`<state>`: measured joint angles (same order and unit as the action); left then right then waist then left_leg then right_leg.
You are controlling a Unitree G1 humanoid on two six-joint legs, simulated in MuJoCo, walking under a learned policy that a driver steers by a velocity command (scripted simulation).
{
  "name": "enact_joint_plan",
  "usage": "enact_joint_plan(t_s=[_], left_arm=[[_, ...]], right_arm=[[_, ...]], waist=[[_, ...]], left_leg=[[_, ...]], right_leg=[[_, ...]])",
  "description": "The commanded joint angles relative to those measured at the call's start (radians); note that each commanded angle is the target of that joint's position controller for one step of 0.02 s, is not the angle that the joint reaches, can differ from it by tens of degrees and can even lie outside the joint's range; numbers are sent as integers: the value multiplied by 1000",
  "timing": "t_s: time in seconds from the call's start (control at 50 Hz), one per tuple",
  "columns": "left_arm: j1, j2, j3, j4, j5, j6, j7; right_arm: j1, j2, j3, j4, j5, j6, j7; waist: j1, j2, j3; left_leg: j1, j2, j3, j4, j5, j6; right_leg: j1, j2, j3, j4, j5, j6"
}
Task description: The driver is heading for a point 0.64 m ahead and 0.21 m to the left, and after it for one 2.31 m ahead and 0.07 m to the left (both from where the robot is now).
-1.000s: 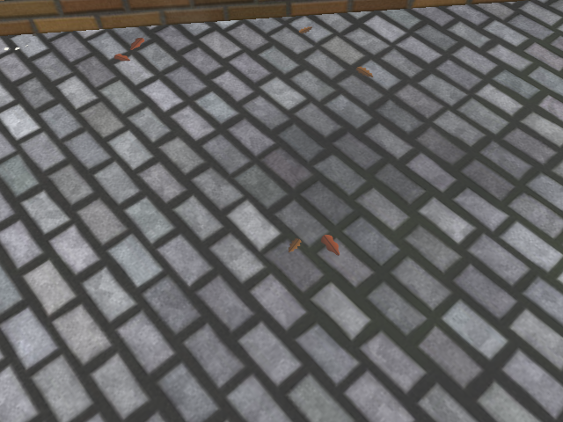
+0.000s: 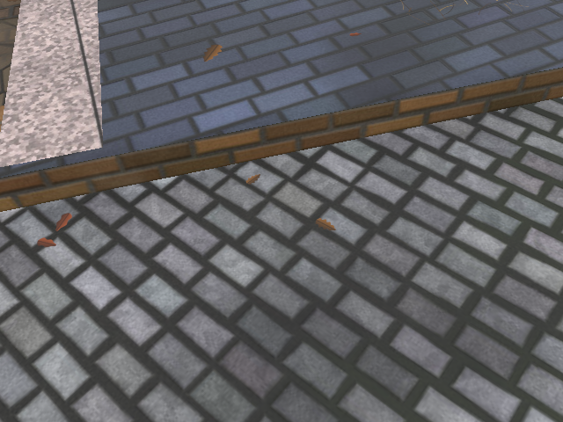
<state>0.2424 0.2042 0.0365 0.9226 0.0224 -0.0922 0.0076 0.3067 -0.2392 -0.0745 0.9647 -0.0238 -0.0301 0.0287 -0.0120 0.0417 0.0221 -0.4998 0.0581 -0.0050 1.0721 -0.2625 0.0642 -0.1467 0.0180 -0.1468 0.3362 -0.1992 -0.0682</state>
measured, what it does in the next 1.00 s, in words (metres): walks ahead, turning left: left foot, then right foot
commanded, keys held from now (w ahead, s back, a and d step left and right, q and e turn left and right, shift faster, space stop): w+q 0.82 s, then e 0.18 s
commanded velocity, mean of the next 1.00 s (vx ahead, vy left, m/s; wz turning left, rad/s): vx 0.47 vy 0.00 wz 0.48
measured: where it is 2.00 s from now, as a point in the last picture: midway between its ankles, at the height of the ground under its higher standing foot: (250, 407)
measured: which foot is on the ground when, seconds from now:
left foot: up 0.00-0.30, down 0.32-0.88, up 0.90-1.00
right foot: down 0.00-0.34, up 0.36-0.86, down 0.88-1.00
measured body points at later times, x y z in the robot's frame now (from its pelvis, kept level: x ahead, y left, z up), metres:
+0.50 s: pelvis +0.25 +0.06 -0.01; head +0.28 +0.08 +0.44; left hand +0.27 +0.34 -0.14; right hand +0.40 -0.18 -0.14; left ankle +0.27 +0.10 -0.75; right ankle +0.25 -0.10 -0.66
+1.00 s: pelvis +0.52 +0.10 -0.01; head +0.56 +0.10 +0.44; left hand +0.51 +0.40 -0.12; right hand +0.70 -0.12 -0.15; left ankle +0.35 +0.14 -0.66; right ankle +0.62 +0.05 -0.75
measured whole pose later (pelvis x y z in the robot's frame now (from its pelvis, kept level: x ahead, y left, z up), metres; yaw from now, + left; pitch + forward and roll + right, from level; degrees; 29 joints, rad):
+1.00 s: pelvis +0.52 +0.10 -0.01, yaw +31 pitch +1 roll +0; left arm 0.15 0.25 0.03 0.79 0.01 -0.07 0.00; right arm 0.31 -0.30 -0.07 0.86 -0.02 -0.04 -0.01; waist -0.03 0.03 0.07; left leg -0.32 -0.11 -0.09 1.13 -0.43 0.04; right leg -0.35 0.03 -0.01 0.48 -0.14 -0.04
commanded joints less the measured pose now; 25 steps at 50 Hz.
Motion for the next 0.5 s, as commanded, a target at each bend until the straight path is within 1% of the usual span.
enact_joint_plan(t_s=[0.02, 0.06, 0.1, 0.12, 0.16, 0.2, 0.22, 0.24, 0.26, 0.28, 0.3, 0.32, 0.34, 0.36, 0.38, 0.4, 0.42, 0.44, 0.46, 0.48, 0.5], left_arm=[[72, 100, 22, -10, -9, -28, 10], [98, 90, 19, 5, -7, -31, 13], [104, 86, 16, 14, -5, -31, 14], [109, 90, 16, 17, -6, -31, 15], [140, 111, 20, 31, -5, -30, 18], [174, 127, 24, 47, -3, -23, 22], [182, 134, 26, 52, -2, -18, 24], [181, 142, 28, 55, 0, -13, 27], [181, 157, 32, 56, 1, -6, 30], [175, 175, 37, 55, 5, 3, 32], [171, 192, 43, 50, 6, 15, 31], [163, 201, 45, 41, 3, 24, 26], [163, 167, 37, 9, 0, 24, 20], [159, 90, 29, -67, -13, 14, -2], [22, 163, 37, -102, -1, -1, -7], [-8, 142, 31, -117, -15, -15, -11], [20, 137, 30, -100, -16, -20, -7], [26, 132, 31, -100, 2, -6, -5], [56, 123, 28, -92, 20, 15, -5], [62, 118, 28, -94, 27, 34, -9], [56, 110, 27, -101, 29, 47, -12]], right_arm=[[-8, -21, -9, -50, -5, 13, 12], [-78, -15, -6, -79, -6, 16, 18], [-152, -4, 4, -109, -5, 14, 25], [-187, 2, 9, -123, -5, 13, 29], [-257, 7, 19, -154, -9, 12, 36], [-293, -5, 21, -176, -11, 13, 39], [-298, -11, 20, -183, -12, 12, 39], [-288, -20, 17, -185, -12, 13, 37], [-262, -30, 13, -181, -12, 14, 33], [-206, -44, 6, -167, -13, 14, 28], [-119, -64, -4, -143, -13, 11, 23], [15, -94, -22, -102, -18, 2, 14], [133, -190, -54, -78, -28, -1, -3], [67, -279, -73, -105, -6, 11, -7], [76, -270, -69, -110, 12, 23, -13], [24, -224, -56, -107, 15, 22, -23], [-16, -170, -43, -105, 15, 15, -25], [-51, -145, -34, -109, 20, 5, -30], [-72, -128, -27, -116, 23, -5, -32], [-64, -126, -24, -117, 26, -17, -30], [-48, -138, -25, -112, 28, -26, -28]], waist=[[0, -115, 28], [4, -112, 49], [9, -109, 71], [15, -110, 77], [30, -108, 89], [38, -104, 94], [34, -105, 91], [23, -111, 78], [9, -124, 51], [-17, -139, 14], [-52, -141, -39], [-114, -107, -113], [-158, 3, -202], [-75, 231, -265], [-115, 37, -217], [-78, -14, -106], [-26, -87, -25], [10, -94, -4], [34, -76, -13], [42, -65, -22], [47, -56, -21]], left_leg=[[-172, 40, -18, 15, 96, -14], [-218, 44, -9, -40, 161, -21], [-205, 36, 19, -159, 228, -23], [-181, 30, 40, -222, 259, -20], [-142, 19, 84, -323, 278, -3], [-124, 3, 117, -383, 240, 26], [-107, -10, 131, -405, 208, 43], [-72, -35, 151, -421, 168, 63], [-25, -67, 171, -424, 113, 85], [39, -103, 187, -427, 52, 108], [138, -137, 189, -452, 9, 133], [330, -160, 163, -537, 30, 165], [559, 22, -91, -594, -70, 225], [796, 273, -676, -743, -73, 382], [757, 271, -663, -810, -13, 364], [644, 260, -528, -815, 58, 335], [505, 214, -436, -829, 191, 288], [424, 159, -357, -834, 271, 255], [374, 124, -306, -842, 327, 242], [352, 103, -283, -845, 371, 241], [335, 85, -262, -850, 397, 240]], right_leg=[[85, -275, 151, -189, 247, -66], [92, -271, 101, -195, 281, -71], [80, -252, 41, -193, 314, -67], [76, -246, 15, -190, 336, -64], [94, -260, -19, -186, 385, -65], [156, -279, -46, -158, 470, -61], [188, -286, -63, -126, 554, -57], [216, -288, -82, -76, 697, -50], [245, -291, -97, -8, 847, -46], [263, -292, -110, 97, 967, -44], [255, -293, -112, 249, 997, -44], [167, -279, -125, 471, 873, -24], [-55, -234, -128, 791, 473, 9], [-487, 14, -16, 1149, -333, 70], [-603, -30, 167, 1161, -266, 58], [-619, -82, 178, 1092, -168, 51], [-556, -117, 175, 982, -122, 53], [-494, -138, 184, 910, -118, 63], [-432, -144, 185, 869, -112, 76], [-409, -142, 180, 838, -115, 88], [-408, -140, 169, 805, -105, 100]])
